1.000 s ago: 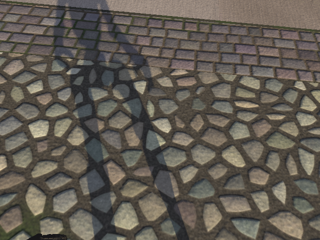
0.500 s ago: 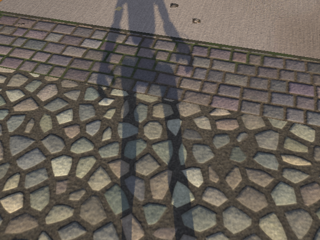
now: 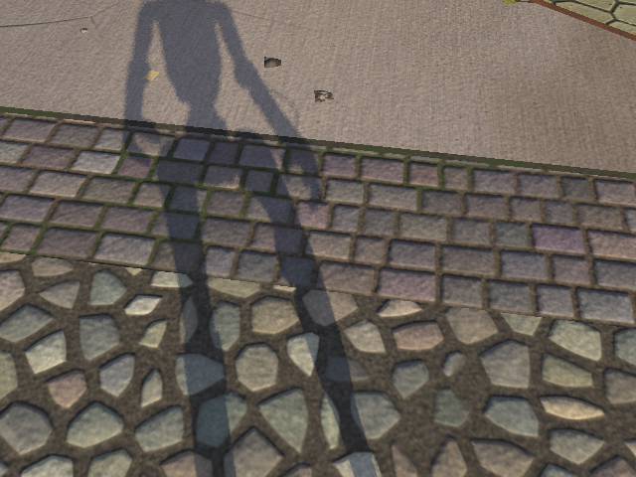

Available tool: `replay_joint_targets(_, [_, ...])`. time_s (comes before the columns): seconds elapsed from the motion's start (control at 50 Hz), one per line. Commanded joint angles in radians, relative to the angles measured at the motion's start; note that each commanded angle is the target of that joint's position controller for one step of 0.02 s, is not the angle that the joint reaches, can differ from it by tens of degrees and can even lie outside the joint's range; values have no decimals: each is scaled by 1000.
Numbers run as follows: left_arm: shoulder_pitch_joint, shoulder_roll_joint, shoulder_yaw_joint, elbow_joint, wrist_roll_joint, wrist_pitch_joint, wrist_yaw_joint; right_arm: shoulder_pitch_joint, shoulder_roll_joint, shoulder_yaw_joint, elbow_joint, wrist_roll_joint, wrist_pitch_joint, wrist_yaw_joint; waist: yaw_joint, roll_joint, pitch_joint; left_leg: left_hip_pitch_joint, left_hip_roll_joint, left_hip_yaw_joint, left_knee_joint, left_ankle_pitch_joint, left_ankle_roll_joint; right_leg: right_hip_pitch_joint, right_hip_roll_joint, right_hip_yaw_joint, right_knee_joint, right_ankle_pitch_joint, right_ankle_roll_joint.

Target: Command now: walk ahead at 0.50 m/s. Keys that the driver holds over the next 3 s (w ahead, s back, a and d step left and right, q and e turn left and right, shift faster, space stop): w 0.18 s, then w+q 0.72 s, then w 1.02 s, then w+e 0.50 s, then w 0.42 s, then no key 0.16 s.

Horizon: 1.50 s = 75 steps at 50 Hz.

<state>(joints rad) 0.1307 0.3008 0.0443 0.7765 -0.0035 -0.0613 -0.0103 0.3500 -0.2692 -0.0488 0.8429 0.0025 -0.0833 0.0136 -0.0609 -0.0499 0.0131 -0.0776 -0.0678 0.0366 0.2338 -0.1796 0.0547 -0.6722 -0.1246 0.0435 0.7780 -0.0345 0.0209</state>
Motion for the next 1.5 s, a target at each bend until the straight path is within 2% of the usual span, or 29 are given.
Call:
replay_joint_targets(0.02, [-91, 31, 0, -74, -4, -17, -10, -20, -178, -40, -42, 10, -13, -11, 1, 98, 39, -64, 248, -116, -116, 185, 152, 68, 26, -28, -146, 136, 1])
replay_joint_targets(0.14, [-157, 64, 7, -115, -9, -30, -37, 34, -196, -49, 18, 19, 20, -21, 7, 114, 46, 131, 328, -144, -6, 289, 119, 71, 55, -23, -268, 5, -60])
replay_joint_targets(0.2, [131, 153, 53, -36, 0, -33, -23, 11, -173, -37, 15, 12, 34, -25, 153, 100, -143, 34, 236, -79, 352, 559, 58, 531, 88, -57, -289, -4, -132])
replay_joint_targets(0.22, [272, 250, 77, -20, 20, -31, -14, 86, -84, -5, -15, -1, 22, -20, 165, -65, -318, -307, 125, -26, 725, 239, -3, 940, -162, 273, -268, -34, -249])
replay_joint_targets(0.24, [317, 222, 73, -1, 3, -21, -15, 131, -38, 10, 5, 8, 4, -16, 166, -238, -420, -548, 4, -96, 975, -383, -35, 1089, -292, 631, -418, -213, -340])
replay_joint_targets(0.26, [279, 154, 50, -7, -2, -20, -13, 58, -155, -21, -4, 36, -10, -11, 187, -126, -298, -649, 60, -190, 1071, -377, -20, 995, -269, 572, -462, -331, -294])
replay_joint_targets(0.3, [148, 99, 34, -17, 7, -24, -9, -67, -159, -28, -37, 41, -12, -14, 137, -33, -90, -648, 151, -141, 1001, -213, -13, 723, -197, 323, -528, -253, -232])
replay_joint_targets(0.34, [95, 51, 23, -15, 20, -43, -14, -43, -129, -35, -18, 25, 12, -21, 90, -51, -25, -532, 194, -158, 926, -120, -17, 561, -138, 169, -580, -69, -194])
replay_joint_targets(0.42, [72, 77, 37, 18, 22, -61, -7, -54, -76, -32, -30, 28, 52, -26, 53, -21, 8, -572, 205, -166, 849, -7, -44, 517, -142, 25, -657, 32, -217])
replay_joint_targets(0.54, [112, 114, 49, 54, 15, -46, 20, -223, -44, -21, -88, 15, 38, 5, 105, 9, 55, -573, 184, -77, 518, 256, -43, 576, -107, -167, -684, 102, -179])
replay_joint_targets(0.64, [185, 143, 63, 95, -7, -8, 25, -346, -41, -16, -164, 19, 40, 35, 137, 16, 92, -627, 162, -17, 394, 173, -4, 765, -165, -219, -613, 231, -167])
replay_joint_targets(0.7, [156, 180, 75, 87, -17, 16, 35, -287, -85, -39, -180, 19, 47, 46, 72, -33, 21, -481, 80, 64, 391, 24, 49, 819, -170, -259, -430, 674, -134])
replay_joint_targets(0.74, [121, 187, 74, 73, -21, 30, 44, -35, -168, -89, -122, 24, 51, 35, -72, -20, -113, -127, 1, 78, 314, 43, 113, 709, -119, -293, -78, 735, -88])
replay_joint_targets(0.76, [139, 142, 56, 53, 4, 20, 44, 108, -261, -123, -89, 26, 62, 11, -116, 116, -205, 175, 137, -161, 285, 33, 176, 447, -68, -293, 238, 358, -41])
replay_joint_targets(0.78, [194, 15, 17, -5, 18, -13, 30, 38, -331, -127, -121, 33, 55, 6, 5, 336, -286, 454, 372, -757, 139, -149, 379, 12, 174, -169, 592, -509, 22])
replay_joint_targets(0.8, [105, 96, 28, -16, -19, -60, 11, 56, -248, -99, -136, 21, 41, 13, -60, 200, -344, 476, 401, -841, 45, -191, 370, -97, 142, 49, 654, -532, -7])
replay_joint_targets(0.82, [29, 120, 34, -43, -50, -82, 1, 32, -194, -84, -132, 12, 28, 13, -61, 155, -222, 387, 369, -684, 48, -123, 322, -148, 93, 48, 616, -455, -36])
replay_joint_targets(0.86, [11, 114, 41, -23, -3, -85, 14, -90, -119, -61, -146, 15, 15, 14, 22, 27, -82, 120, 271, -460, 30, 78, 238, -39, 14, 39, 406, -326, -44])
replay_joint_targets(0.94, [59, 91, 43, -19, 13, -42, 10, -127, -140, -60, -165, 6, 9, -7, 83, 69, -44, -87, 235, -344, -27, 285, 252, 76, 0, 15, 246, -235, 19])
replay_joint_targets(1.04, [-110, 36, 18, -62, 10, -40, -1, -50, -154, -57, -122, 8, 11, -26, 7, 106, 0, -148, 160, -209, -42, 235, 174, 136, 45, -24, -119, 121, 39])
replay_joint_targets(1.18, [-209, 77, 22, -106, -2, -60, -27, 43, -164, -58, -52, 12, 23, -29, -22, 131, 43, 82, 276, -304, 49, 241, 150, 72, 72, -6, -283, 57, -34])
replay_joint_targets(1.22, [-136, 100, 32, -91, -2, -65, -28, 26, -175, -61, -50, 11, 32, -33, 24, 154, 11, 119, 275, -300, 128, 442, 127, 168, 101, -35, -302, -27, -69])
replay_joint_targets(1.26, [134, 167, 62, -25, 11, -68, -19, -7, -139, -42, -71, 0, 37, -31, 156, 113, -195, -8, 180, -223, 461, 546, 77, 593, 45, 12, -283, 40, -152])
replay_joint_targets(1.28, [270, 249, 85, -2, 25, -62, -16, 107, -70, -20, -82, 7, 24, -27, 150, -97, -357, -365, 33, -143, 833, 188, -5, 987, -176, 398, -306, -94, -300])
replay_joint_targets(1.3, [307, 193, 72, 27, -1, -55, -25, 122, -72, -14, -72, 15, 10, -23, 156, -231, -388, -568, -27, -188, 1011, -391, -22, 1073, -264, 693, -454, -279, -353])
replay_joint_targets(1.32, [246, 132, 51, 16, -17, -51, -23, 39, -152, -32, -86, 31, 1, -18, 165, -123, -230, -671, 37, -217, 1091, -356, -13, 967, -242, 615, -481, -412, -307])
replay_joint_targets(1.36, [119, 86, 33, -4, 2, -38, -20, -99, -146, -33, -118, 16, -6, -17, 123, 18, -29, -658, 129, -139, 990, -198, -7, 683, -152, 381, -543, -291, -246])
replay_joint_targets(1.42, [87, 70, 24, -1, 11, -48, -21, -45, -105, -34, -101, 8, 9, -18, 63, -38, -20, -540, 183, -127, 875, -114, -25, 539, -102, 256, -604, -88, -249])
replay_joint_targets(1.5, [122, 118, 36, 28, 1, -49, -9, -142, -75, -21, -131, -2, 14, -22, 76, -13, 10, -593, 202, -97, 668, 36, -65, 528, -87, 135, -651, 80, -261])
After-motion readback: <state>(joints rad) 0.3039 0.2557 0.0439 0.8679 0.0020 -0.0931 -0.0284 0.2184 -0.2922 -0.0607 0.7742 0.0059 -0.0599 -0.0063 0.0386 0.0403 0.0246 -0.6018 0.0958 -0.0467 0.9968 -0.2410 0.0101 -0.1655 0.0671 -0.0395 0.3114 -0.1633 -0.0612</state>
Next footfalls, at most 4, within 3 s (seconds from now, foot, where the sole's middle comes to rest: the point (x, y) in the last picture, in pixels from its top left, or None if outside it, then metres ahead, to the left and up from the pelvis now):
0.20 right None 0.30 -0.15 -0.78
0.74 left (250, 452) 0.55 0.12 -0.78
1.26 right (283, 308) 0.91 0.04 -0.78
1.78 left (150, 261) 1.07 0.39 -0.78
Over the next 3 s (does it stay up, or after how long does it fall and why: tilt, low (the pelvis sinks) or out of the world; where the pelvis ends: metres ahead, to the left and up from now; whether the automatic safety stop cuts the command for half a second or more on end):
stays up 1.61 0.44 -0.01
